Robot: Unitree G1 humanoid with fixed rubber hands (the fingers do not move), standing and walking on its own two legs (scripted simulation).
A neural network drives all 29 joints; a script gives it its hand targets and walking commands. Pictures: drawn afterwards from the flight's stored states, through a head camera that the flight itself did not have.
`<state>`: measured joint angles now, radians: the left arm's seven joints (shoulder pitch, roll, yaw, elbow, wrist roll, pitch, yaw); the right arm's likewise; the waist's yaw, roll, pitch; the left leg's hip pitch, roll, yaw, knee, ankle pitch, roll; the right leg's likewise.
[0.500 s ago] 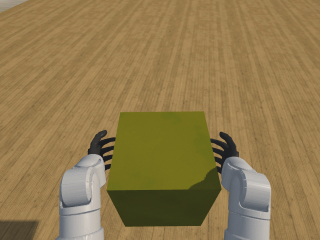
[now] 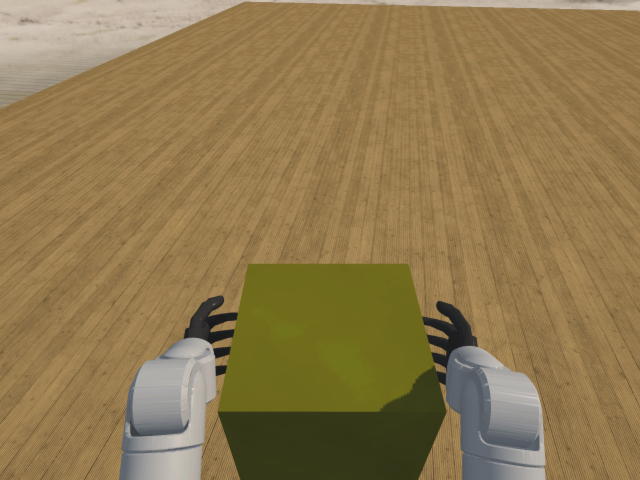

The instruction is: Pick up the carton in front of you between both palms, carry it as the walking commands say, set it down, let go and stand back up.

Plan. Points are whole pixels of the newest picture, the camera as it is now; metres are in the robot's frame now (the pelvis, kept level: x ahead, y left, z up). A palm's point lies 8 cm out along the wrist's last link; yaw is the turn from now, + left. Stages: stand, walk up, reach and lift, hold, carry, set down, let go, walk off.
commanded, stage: carry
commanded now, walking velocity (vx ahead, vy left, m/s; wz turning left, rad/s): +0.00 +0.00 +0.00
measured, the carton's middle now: (328, 385) +0.28 -0.01 +0.01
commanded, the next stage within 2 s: none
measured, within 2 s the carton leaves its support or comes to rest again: neither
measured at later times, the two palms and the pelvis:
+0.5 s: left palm (185, 367) +0.27 +0.17 +0.07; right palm (431, 363) +0.28 -0.13 +0.07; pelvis +0.02 +0.01 -0.01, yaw +1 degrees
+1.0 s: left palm (183, 382) +0.27 +0.18 +0.03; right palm (419, 382) +0.28 -0.12 +0.03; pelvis -0.02 +0.02 +0.00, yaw +1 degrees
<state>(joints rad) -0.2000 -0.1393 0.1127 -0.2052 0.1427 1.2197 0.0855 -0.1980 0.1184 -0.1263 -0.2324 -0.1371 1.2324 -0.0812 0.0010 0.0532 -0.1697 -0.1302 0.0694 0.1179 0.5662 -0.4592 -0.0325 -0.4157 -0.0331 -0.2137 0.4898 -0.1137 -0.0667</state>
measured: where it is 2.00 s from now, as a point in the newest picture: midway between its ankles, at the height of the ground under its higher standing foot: outside the picture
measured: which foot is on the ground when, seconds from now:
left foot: down 0.00-1.00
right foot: down 0.00-1.00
